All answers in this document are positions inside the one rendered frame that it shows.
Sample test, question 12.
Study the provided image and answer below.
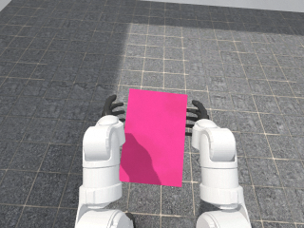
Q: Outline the robot left upper arm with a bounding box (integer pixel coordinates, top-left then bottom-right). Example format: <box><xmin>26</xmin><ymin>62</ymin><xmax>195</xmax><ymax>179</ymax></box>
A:
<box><xmin>76</xmin><ymin>208</ymin><xmax>129</xmax><ymax>228</ymax></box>

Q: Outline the robot right hand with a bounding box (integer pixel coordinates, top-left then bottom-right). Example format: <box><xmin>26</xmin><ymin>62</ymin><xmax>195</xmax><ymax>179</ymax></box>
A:
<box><xmin>185</xmin><ymin>100</ymin><xmax>210</xmax><ymax>137</ymax></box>

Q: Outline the left robot forearm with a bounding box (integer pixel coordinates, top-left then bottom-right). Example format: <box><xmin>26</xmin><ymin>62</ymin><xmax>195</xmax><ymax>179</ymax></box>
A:
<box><xmin>74</xmin><ymin>115</ymin><xmax>125</xmax><ymax>228</ymax></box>

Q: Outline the carton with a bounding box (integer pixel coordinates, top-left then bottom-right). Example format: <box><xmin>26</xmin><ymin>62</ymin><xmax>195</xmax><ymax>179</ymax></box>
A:
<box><xmin>119</xmin><ymin>88</ymin><xmax>188</xmax><ymax>187</ymax></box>

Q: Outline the robot left foot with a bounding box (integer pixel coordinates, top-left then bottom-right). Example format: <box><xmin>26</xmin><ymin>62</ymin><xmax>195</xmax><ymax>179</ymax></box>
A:
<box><xmin>125</xmin><ymin>212</ymin><xmax>136</xmax><ymax>228</ymax></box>

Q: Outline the robot left hand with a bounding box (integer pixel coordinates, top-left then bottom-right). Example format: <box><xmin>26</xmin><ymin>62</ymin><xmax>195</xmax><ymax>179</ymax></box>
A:
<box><xmin>101</xmin><ymin>94</ymin><xmax>125</xmax><ymax>129</ymax></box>

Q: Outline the right robot forearm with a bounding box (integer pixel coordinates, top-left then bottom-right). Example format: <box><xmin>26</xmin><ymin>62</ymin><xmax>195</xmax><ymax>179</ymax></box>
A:
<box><xmin>191</xmin><ymin>119</ymin><xmax>252</xmax><ymax>228</ymax></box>

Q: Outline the robot right upper arm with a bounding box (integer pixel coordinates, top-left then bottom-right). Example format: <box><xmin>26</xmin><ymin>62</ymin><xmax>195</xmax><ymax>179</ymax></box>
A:
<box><xmin>196</xmin><ymin>209</ymin><xmax>251</xmax><ymax>228</ymax></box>

